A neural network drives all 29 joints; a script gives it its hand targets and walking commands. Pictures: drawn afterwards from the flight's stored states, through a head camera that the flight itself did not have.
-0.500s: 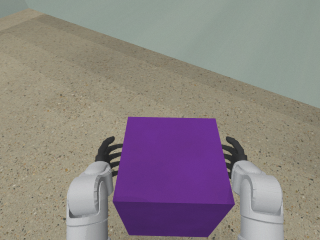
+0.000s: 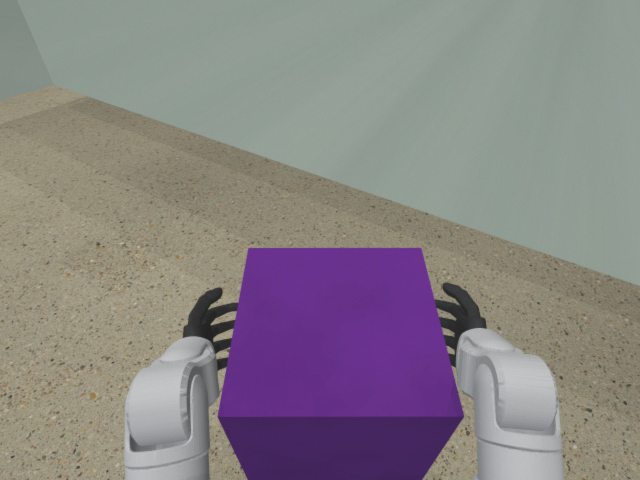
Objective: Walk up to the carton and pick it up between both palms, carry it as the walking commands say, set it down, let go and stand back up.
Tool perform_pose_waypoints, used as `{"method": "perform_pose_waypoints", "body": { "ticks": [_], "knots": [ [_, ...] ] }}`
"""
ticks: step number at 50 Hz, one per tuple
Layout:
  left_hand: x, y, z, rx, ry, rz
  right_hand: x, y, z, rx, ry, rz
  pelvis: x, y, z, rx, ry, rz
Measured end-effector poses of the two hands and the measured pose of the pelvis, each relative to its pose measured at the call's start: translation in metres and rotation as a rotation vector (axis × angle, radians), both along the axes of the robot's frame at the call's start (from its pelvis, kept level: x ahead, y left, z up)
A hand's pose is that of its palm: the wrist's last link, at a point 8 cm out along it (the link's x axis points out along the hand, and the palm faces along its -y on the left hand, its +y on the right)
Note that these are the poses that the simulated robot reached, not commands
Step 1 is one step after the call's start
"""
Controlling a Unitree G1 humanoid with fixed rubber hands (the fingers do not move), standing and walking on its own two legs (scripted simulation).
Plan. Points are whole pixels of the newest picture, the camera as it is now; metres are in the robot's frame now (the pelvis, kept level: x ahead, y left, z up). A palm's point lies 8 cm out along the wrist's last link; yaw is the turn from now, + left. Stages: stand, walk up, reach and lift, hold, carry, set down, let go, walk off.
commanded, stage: carry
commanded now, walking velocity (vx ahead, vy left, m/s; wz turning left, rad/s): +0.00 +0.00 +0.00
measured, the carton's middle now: (334, 373) +0.27 +0.00 +0.03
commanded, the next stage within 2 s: none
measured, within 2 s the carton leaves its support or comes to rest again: neither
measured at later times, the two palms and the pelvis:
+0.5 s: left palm (189, 347) +0.27 +0.17 +0.09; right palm (445, 344) +0.27 -0.13 +0.08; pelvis +0.01 +0.02 +0.00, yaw +0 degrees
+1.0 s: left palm (113, 346) +0.28 +0.26 +0.08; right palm (366, 337) +0.29 -0.04 +0.08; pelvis +0.02 +0.10 +0.00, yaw +2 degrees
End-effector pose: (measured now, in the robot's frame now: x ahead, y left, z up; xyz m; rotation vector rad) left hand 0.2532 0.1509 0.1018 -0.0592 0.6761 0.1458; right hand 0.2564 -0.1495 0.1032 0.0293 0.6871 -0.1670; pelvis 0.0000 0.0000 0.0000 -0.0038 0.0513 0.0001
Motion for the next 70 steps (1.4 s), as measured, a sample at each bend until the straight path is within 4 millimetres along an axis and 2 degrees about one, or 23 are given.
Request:
{"method": "perform_pose_waypoints", "body": {
  "ticks": [12, 23, 29, 38, 54, 59, 64, 67, 70],
  "knots": [
    [0.006, 0.001, -0.010, 0.007, 0.038, -0.024, -0.002, 0.001, -0.013, 0.008, 0.038, -0.025, 0.001, 0.008, -0.002, 0.000, 0.004, 0.001],
    [0.017, 0.016, -0.017, 0.008, 0.039, -0.013, 0.013, 0.016, -0.019, 0.008, 0.038, -0.013, 0.007, 0.020, -0.003, 0.002, 0.002, 0.005],
    [0.020, 0.029, -0.012, 0.018, 0.028, -0.008, 0.018, 0.029, -0.017, 0.017, 0.027, -0.008, 0.013, 0.032, -0.001, 0.002, 0.003, 0.011],
    [0.024, 0.062, -0.010, 0.000, 0.032, 0.004, 0.025, 0.062, -0.010, 0.005, 0.031, 0.000, 0.019, 0.061, 0.001, 0.000, 0.000, 0.019],
    [0.022, 0.124, -0.020, 0.008, 0.073, 0.048, 0.033, 0.124, -0.027, 0.028, 0.072, 0.031, 0.014, 0.114, -0.004, -0.006, -0.015, 0.061],
    [0.023, 0.141, -0.027, -0.026, 0.061, 0.039, 0.033, 0.142, -0.021, -0.007, 0.057, 0.020, 0.013, 0.133, -0.006, -0.006, -0.004, 0.048],
    [0.027, 0.158, -0.022, -0.014, 0.069, 0.025, 0.035, 0.158, -0.017, 0.007, 0.066, 0.001, 0.014, 0.153, 0.003, -0.022, -0.005, 0.022],
    [0.024, 0.174, -0.016, -0.024, 0.052, 0.077, 0.041, 0.175, -0.015, 0.016, 0.052, 0.037, 0.009, 0.160, 0.006, 0.014, -0.013, 0.102],
    [0.016, 0.194, -0.017, -0.019, 0.028, 0.101, 0.044, 0.196, -0.013, 0.018, 0.026, 0.066, 0.009, 0.172, 0.002, 0.003, -0.029, 0.082]
  ]
}}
